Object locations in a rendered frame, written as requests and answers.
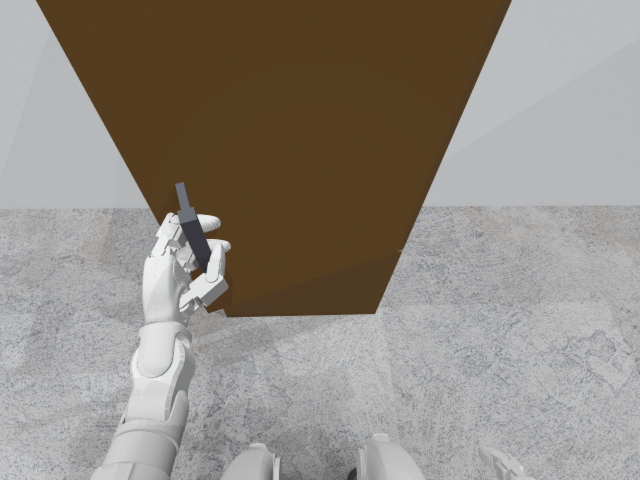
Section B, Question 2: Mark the left robot hand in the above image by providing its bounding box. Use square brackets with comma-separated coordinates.
[142, 212, 231, 328]

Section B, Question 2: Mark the right robot thigh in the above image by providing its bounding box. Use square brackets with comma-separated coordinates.
[356, 441, 426, 480]

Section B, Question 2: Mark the handle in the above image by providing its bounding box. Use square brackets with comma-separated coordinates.
[175, 182, 212, 274]

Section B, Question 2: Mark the cupboard door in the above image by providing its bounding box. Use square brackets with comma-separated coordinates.
[36, 0, 501, 313]

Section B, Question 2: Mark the right robot hand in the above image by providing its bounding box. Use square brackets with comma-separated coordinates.
[479, 446, 535, 480]

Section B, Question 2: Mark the robot left forearm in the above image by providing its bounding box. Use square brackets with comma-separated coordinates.
[90, 321, 196, 480]

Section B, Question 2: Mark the robot left shin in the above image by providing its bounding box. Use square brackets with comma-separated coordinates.
[248, 443, 268, 451]

